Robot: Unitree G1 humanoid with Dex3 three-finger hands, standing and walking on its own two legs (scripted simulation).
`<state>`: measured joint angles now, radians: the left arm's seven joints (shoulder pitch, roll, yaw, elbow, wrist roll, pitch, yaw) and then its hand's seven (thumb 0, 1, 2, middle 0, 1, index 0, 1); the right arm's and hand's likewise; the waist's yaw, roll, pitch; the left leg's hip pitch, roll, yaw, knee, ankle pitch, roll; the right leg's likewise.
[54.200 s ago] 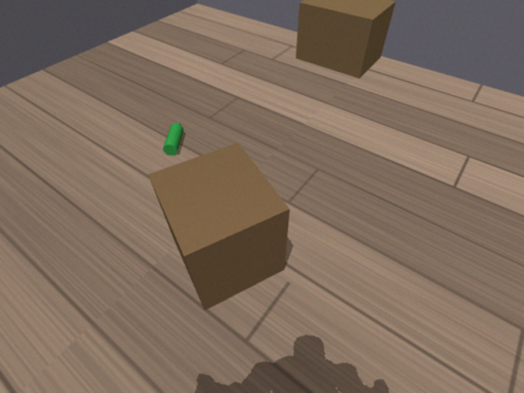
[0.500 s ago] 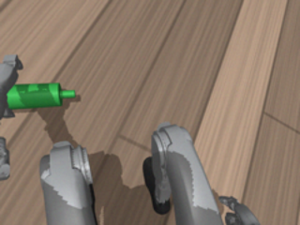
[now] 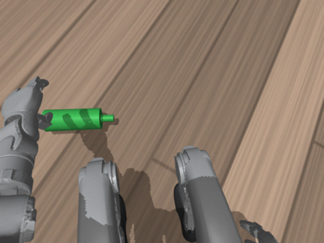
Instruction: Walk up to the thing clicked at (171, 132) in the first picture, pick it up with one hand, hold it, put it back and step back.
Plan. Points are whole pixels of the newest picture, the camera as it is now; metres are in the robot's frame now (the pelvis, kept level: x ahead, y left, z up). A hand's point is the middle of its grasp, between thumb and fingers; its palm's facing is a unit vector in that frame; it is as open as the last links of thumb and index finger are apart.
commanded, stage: home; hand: left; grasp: from above
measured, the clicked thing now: (80, 119) +0.49 +0.25 -0.36
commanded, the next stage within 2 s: none
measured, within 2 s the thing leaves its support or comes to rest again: neither
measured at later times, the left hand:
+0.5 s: hand (8, 191) +0.26 +0.22 +0.09, palm faces +0.02 -0.94 -0.35, open 7.4 cm
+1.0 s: hand out of the picture +0.21 +0.20 +0.26, palm faces +0.17 -0.96 -0.20, open 7.4 cm
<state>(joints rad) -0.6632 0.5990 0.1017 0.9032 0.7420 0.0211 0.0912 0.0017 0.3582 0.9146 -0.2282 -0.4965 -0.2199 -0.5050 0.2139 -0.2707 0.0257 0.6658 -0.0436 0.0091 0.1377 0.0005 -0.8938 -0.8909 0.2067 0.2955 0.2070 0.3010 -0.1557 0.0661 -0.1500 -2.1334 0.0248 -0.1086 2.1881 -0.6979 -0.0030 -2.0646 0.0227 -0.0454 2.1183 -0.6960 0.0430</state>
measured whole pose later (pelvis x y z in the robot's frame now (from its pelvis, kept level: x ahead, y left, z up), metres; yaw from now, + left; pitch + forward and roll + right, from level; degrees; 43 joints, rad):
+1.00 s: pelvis +0.07 +0.00 +0.31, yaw +7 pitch +12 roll -3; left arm 0.52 0.22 0.04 -0.15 -0.07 0.46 0.04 0.01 0.91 0.90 -0.20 -0.30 -0.20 -0.30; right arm 0.31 -0.22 0.03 0.51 0.03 -0.19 -0.19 0.01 -0.90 -0.89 0.21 0.30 0.21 0.30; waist -0.06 0.06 -0.19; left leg -0.75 0.03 -0.07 1.03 -0.49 -0.02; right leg -0.68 0.00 -0.05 0.96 -0.48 0.01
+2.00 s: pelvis +0.07 +0.00 +0.31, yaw +7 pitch +10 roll -3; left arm 0.50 0.22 0.03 -0.13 -0.06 0.45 0.01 0.01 0.91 0.90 -0.20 -0.30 -0.20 -0.30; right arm 0.28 -0.22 0.03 0.54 0.01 -0.25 -0.19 0.01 -0.90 -0.89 0.21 0.30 0.21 0.30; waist -0.04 0.04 -0.16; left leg -0.71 0.03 -0.06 1.02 -0.48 -0.01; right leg -0.64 0.00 -0.05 0.95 -0.48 0.02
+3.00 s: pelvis +0.07 +0.00 +0.31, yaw +7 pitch +10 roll -3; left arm 0.51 0.23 0.02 -0.13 -0.06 0.45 0.01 0.01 0.91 0.90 -0.20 -0.30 -0.20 -0.30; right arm 0.29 -0.22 0.03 0.53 0.01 -0.23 -0.18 0.01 -0.90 -0.89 0.21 0.30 0.21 0.30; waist -0.04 0.04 -0.16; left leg -0.71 0.03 -0.07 1.02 -0.49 -0.02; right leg -0.65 0.00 -0.05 0.96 -0.49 0.01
